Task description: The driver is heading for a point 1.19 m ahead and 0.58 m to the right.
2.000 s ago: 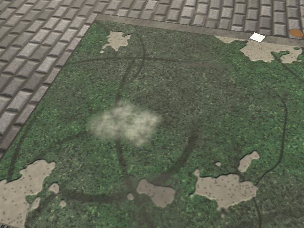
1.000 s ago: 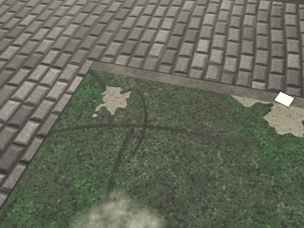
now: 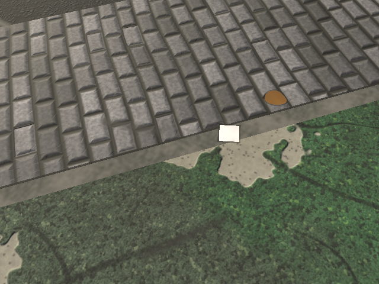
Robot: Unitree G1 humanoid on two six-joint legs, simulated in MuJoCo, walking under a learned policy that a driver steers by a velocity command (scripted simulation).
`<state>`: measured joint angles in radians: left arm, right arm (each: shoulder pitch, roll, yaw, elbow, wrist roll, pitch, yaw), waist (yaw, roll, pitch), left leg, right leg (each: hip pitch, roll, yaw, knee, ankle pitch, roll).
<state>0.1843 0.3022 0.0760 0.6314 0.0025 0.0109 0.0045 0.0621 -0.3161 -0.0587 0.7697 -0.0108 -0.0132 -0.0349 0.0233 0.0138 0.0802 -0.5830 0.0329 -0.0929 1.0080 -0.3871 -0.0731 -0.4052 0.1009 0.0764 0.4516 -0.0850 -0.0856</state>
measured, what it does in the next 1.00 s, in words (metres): steps on the spot, turning right: left foot, then right foot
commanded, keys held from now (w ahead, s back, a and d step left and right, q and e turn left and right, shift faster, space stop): e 0.94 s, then no key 0.06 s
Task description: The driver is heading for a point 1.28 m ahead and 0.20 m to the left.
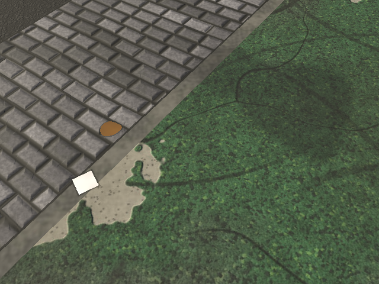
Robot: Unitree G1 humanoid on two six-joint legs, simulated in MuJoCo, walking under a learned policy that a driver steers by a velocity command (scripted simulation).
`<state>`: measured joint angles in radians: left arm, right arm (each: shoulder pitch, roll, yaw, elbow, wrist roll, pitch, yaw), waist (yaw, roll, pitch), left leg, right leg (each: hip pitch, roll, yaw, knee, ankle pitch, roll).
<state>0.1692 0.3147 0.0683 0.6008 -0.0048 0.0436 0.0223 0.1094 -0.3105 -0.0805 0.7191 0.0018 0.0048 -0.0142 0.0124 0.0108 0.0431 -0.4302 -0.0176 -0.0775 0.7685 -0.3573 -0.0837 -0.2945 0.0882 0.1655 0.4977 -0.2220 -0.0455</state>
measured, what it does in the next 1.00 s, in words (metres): walks ahead: left foot, then right foot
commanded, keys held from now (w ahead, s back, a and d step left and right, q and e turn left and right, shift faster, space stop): no key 0.18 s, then w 0.82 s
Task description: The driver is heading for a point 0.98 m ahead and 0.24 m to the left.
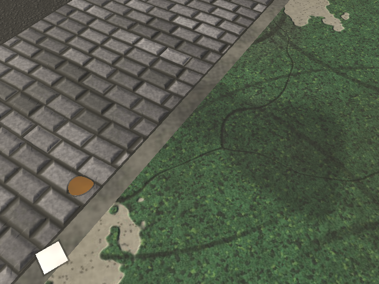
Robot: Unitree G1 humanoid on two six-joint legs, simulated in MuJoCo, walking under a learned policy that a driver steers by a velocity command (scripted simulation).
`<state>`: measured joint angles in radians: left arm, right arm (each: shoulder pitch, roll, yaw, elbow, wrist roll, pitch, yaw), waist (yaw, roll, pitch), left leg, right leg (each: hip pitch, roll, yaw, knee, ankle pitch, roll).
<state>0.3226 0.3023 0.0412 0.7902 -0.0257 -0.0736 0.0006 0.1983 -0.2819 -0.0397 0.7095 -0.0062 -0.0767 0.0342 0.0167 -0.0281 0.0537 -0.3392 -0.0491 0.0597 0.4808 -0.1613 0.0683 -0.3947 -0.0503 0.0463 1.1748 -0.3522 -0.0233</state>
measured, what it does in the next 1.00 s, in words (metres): walks ahead, turning left: right foot, then left foot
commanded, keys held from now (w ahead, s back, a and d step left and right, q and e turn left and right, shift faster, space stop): w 0.46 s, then w+q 0.54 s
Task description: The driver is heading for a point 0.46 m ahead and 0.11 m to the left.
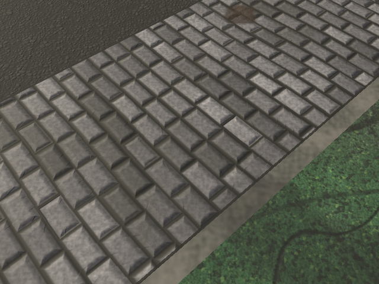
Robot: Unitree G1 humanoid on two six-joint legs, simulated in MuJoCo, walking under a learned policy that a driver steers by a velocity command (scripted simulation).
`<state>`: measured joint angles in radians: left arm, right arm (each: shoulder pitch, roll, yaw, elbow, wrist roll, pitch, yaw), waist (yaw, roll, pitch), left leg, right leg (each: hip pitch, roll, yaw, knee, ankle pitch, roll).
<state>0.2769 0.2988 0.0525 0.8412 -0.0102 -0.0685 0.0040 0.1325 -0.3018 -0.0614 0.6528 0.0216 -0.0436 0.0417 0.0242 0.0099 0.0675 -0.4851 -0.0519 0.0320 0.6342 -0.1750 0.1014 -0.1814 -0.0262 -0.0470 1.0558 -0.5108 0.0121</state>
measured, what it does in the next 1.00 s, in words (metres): walks ahead, turning left: right foot, then left foot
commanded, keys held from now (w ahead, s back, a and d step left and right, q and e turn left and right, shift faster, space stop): w+q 0.42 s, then no key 0.58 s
